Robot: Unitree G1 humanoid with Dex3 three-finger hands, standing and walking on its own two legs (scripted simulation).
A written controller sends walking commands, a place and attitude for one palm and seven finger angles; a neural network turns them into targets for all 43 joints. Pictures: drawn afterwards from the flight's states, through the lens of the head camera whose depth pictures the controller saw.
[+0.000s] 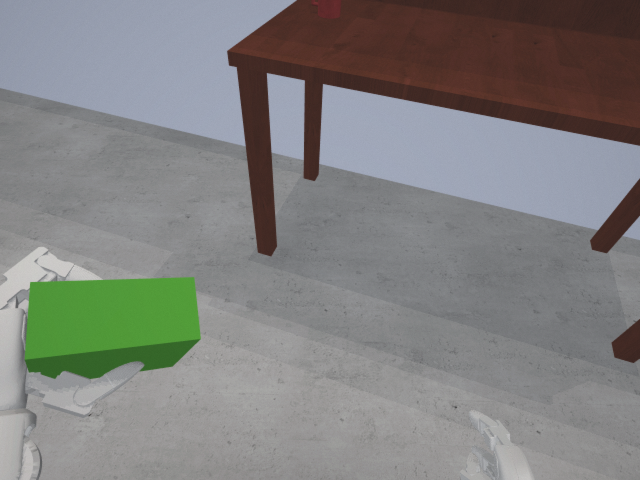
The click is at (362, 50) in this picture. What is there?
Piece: table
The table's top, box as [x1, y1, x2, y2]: [227, 0, 639, 145]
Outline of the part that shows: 227,51 229,65 639,145 639,40 371,0 341,0 340,16 333,19 327,19 317,15 317,6 313,6 310,3 310,0 297,0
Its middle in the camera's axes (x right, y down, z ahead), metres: +0.55 -0.52 +1.13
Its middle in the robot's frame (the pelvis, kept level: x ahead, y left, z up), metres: +1.22 -0.48 +0.04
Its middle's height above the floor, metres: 0.81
